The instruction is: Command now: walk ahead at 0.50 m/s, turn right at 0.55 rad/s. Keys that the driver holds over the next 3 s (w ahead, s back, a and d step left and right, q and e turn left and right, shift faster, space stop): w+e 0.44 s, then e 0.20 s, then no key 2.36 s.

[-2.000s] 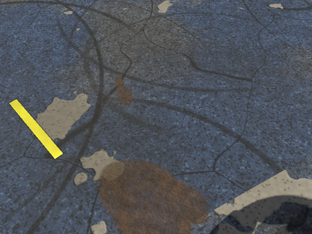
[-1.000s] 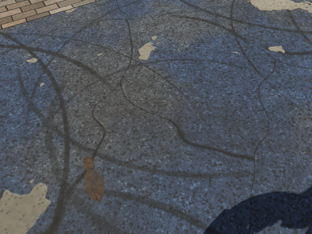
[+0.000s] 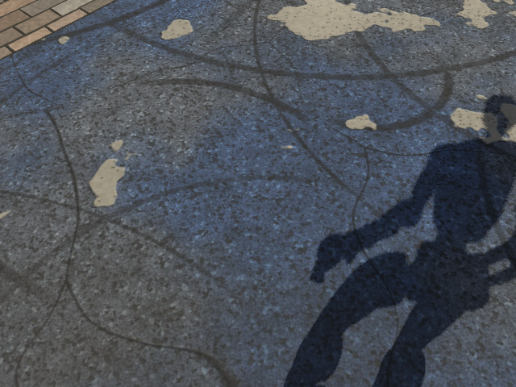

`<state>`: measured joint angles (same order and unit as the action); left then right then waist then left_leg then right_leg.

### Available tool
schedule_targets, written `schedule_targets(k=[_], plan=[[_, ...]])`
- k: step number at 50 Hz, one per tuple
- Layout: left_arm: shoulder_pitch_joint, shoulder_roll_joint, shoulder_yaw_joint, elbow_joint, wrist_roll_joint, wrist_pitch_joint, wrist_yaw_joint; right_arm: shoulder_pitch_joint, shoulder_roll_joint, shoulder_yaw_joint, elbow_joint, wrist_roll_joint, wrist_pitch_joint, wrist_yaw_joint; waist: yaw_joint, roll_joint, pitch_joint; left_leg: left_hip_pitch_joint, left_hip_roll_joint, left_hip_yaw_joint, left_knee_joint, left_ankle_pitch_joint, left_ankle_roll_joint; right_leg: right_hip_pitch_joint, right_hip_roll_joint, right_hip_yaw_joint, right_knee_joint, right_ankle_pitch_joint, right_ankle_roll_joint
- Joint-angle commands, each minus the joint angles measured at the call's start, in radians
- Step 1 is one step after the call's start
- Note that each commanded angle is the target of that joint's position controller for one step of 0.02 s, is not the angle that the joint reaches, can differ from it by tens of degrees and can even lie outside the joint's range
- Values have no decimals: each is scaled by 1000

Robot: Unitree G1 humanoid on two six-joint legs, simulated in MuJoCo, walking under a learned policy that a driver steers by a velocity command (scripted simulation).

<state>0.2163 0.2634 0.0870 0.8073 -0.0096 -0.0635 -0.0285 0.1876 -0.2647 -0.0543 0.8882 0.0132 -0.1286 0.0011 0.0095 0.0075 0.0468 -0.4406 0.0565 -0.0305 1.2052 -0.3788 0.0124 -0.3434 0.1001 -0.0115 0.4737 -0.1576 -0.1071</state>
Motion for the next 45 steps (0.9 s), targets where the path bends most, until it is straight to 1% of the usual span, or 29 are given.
schedule_targets(k=[1,3,5,8,11,14,15,16,17,18,19,20,21,22,24,26,28,31,33,35,37,38,39,40,41,42,43,44,45], plan=[[-4,113,20,-81,2,-16,14,13,-111,-36,-77,-17,3,-5,-35,-12,-99,-167,67,-46,-110,56,-24,177,-278,358,-249,237,-207],[24,150,29,-81,-1,-18,27,-37,-90,-31,-101,-28,18,-12,-29,-24,-71,-168,54,-23,-233,143,-57,111,-253,301,-267,276,-201],[56,166,34,-78,-7,-14,38,-120,-74,-24,-128,-30,20,-12,-2,-42,-51,-154,26,-14,-400,290,-71,80,-212,259,-263,242,-168],[101,165,35,-70,-11,-5,42,-220,-57,-14,-162,-19,14,-2,44,-79,-43,-80,-27,-3,-607,466,-67,58,-179,245,-242,145,-120],[142,157,34,-55,-17,1,42,-270,-85,-19,-194,-6,6,7,62,-98,-44,-62,-45,-30,-687,465,-54,126,-208,316,-188,86,-104],[143,156,35,-61,-13,11,51,-248,-126,-32,-202,-2,-12,18,37,-125,-55,-20,-52,-45,-736,348,-25,212,-242,407,-94,84,-89],[130,152,33,-68,-12,15,52,-197,-135,-38,-190,-3,-18,18,6,-140,-68,46,-57,-32,-763,326,-7,216,-233,420,-53,110,-77],[115,127,24,-81,-8,15,51,-102,-161,-51,-167,-11,-24,14,-42,-136,-121,192,-44,-29,-785,331,22,191,-188,399,41,161,-50],[98,75,3,-104,2,11,47,49,-212,-67,-151,-29,-27,7,-113,-67,-246,443,99,-153,-753,303,85,75,-130,326,288,94,-12],[239,9,-17,-129,-19,-1,46,177,-301,-90,-122,-42,-14,3,-73,237,-394,813,343,-583,-804,169,254,-278,15,185,633,-316,66],[262,93,-10,-119,-35,-4,47,181,-233,-77,-116,-13,-5,9,-77,279,-387,830,396,-781,-871,-60,279,-443,-54,194,804,-440,79],[166,169,10,-122,-33,1,48,128,-150,-55,-139,-9,2,6,-104,156,-246,709,344,-628,-892,-98,226,-489,-99,196,856,-353,86],[96,172,13,-136,-21,8,49,74,-124,-44,-149,-17,12,4,-95,80,-160,576,297,-476,-903,-1,185,-465,-137,156,846,-274,91],[55,159,15,-152,-9,10,47,34,-105,-37,-144,-23,18,4,-74,65,-92,458,254,-377,-931,105,172,-436,-163,148,795,-223,92],[64,124,19,-162,-16,24,41,-9,-89,-29,-140,-33,18,3,-27,99,-40,322,206,-215,-960,390,159,-345,-191,129,728,-202,99],[64,87,12,-185,-14,39,42,-15,-116,-39,-128,-26,12,3,-6,98,-42,291,207,-106,-960,686,183,-327,-191,96,652,-206,121],[43,68,5,-208,-9,49,41,-25,-157,-53,-122,-22,19,-5,-1,96,-69,303,217,-29,-962,809,194,-324,-194,73,549,-125,133],[-4,62,-1,-222,-7,52,22,-50,-172,-57,-122,-13,45,-20,-14,98,-97,298,186,94,-960,787,168,-230,-181,26,366,76,127],[-60,62,0,-240,-3,53,6,-30,-176,-55,-111,-4,56,-24,-37,93,-97,309,178,132,-940,744,151,-176,-162,5,263,134,114],[-99,73,5,-265,-1,53,-7,-5,-194,-58,-98,10,65,-20,-44,92,-95,346,197,125,-902,722,144,-149,-147,4,189,102,93],[-90,97,16,-275,4,51,-14,-9,-214,-63,-94,25,72,-18,-24,95,-98,379,213,113,-824,748,130,-106,-121,-8,111,45,62],[-42,111,26,-262,8,48,-13,-20,-214,-63,-94,32,75,-19,9,82,-116,376,196,126,-744,769,109,-25,-95,-25,27,85,41],[30,152,45,-239,13,45,-3,10,-189,-55,-83,26,75,-17,38,37,-158,341,147,155,-605,727,72,117,-70,-28,-46,204,13],[102,242,64,-240,26,46,18,49,-146,-36,-98,-13,70,-12,52,-109,-249,170,83,195,-365,433,8,347,-244,167,-4,666,-54],[62,283,49,-273,45,47,32,132,-71,0,-121,-44,64,3,-17,-297,-362,-123,-41,131,-25,-356,-61,572,-524,512,42,1023,-282],[74,178,19,-270,35,45,22,110,-142,-12,-92,-15,72,12,38,-166,-478,-96,-8,-37,31,-335,-68,509,-510,509,-3,839,-301],[21,143,6,-262,26,41,13,44,-163,-19,-107,13,85,13,32,-135,-360,-147,22,-28,27,-294,-66,440,-447,399,-21,721,-252],[-22,126,0,-248,15,40,11,17,-148,-16,-104,7,98,4,14,-90,-285,-162,40,-23,-38,-247,-67,355,-390,340,-44,580,-193],[-61,126,-3,-245,14,44,13,0,-153,-20,-99,-4,113,-9,-1,-81,-229,-130,50,-21,-94,-200,-74,252,-362,305,-76,473,-161]])
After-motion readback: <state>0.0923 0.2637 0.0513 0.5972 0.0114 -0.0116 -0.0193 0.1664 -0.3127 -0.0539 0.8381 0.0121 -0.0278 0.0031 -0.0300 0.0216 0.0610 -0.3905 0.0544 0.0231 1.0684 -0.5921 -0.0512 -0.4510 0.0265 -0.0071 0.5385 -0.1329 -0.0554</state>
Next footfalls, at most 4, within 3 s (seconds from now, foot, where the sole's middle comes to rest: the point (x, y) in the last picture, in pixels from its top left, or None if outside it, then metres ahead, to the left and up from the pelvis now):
0.34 left None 0.39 0.13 -0.77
0.80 right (348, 379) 0.47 -0.18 -0.77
1.12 left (250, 353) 0.54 0.07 -0.77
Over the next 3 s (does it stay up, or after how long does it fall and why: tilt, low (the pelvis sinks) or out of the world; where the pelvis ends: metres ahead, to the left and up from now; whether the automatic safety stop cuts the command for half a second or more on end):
stays up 0.48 -0.03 0.00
